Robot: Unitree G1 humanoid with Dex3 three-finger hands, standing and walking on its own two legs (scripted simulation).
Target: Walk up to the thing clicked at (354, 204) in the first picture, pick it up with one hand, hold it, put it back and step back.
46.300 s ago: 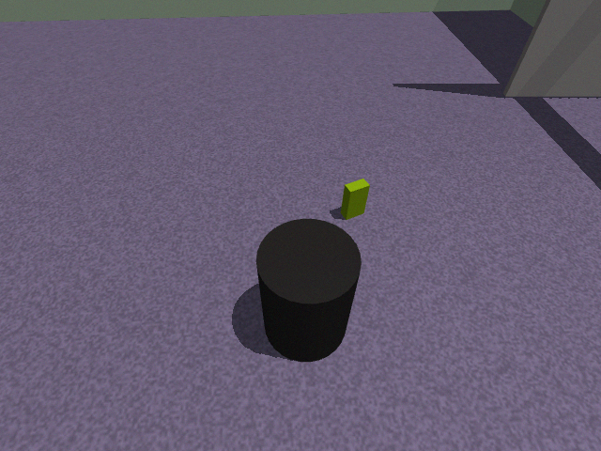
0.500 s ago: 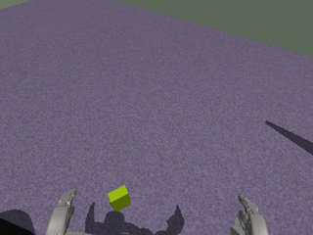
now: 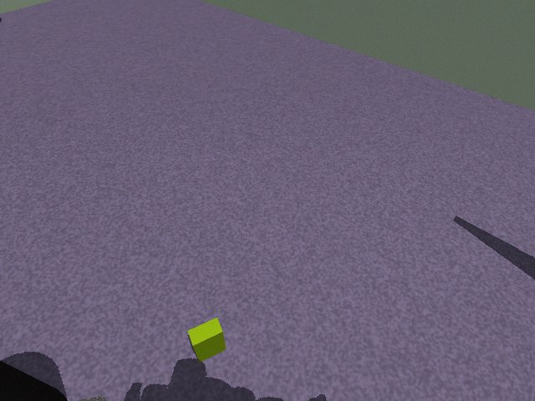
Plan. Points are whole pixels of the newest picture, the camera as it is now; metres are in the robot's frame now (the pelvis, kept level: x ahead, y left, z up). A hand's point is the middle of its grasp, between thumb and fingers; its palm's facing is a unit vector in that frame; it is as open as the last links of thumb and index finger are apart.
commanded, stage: stand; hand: left
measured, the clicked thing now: (208, 340) +0.41 +0.19 -0.66
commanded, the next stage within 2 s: step back in 1.82 s
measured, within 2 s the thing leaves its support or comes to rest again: neither
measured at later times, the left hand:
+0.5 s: hand out of the picture +0.03 +0.25 -0.13, palm faces +0.00 -0.93 -0.36, open 7.4 cm
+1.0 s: hand out of the picture +0.07 +0.24 -0.13, palm faces -0.02 -0.94 -0.34, open 7.4 cm
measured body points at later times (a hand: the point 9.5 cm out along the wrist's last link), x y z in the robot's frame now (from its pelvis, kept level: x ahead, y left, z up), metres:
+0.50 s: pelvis -0.01 +0.00 +0.02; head -0.02 -0.01 +0.47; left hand +0.03 +0.30 -0.11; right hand +0.07 -0.29 -0.12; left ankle +0.02 +0.12 -0.72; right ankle +0.01 -0.15 -0.72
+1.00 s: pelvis +0.00 -0.01 +0.03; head +0.01 -0.01 +0.48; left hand +0.07 +0.29 -0.11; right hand +0.06 -0.30 -0.11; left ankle +0.02 +0.12 -0.72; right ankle +0.01 -0.15 -0.72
